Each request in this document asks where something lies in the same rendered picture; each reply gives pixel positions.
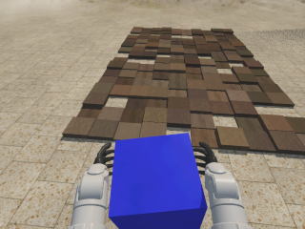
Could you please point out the right robot forearm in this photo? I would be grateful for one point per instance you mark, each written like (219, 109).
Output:
(225, 199)

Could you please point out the robot right hand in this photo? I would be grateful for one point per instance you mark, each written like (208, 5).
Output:
(208, 157)

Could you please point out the carton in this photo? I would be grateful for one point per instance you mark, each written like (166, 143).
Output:
(156, 184)

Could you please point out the left robot forearm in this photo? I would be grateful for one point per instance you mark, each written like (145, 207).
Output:
(91, 198)

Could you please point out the robot left hand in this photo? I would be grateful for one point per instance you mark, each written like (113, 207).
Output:
(101, 156)

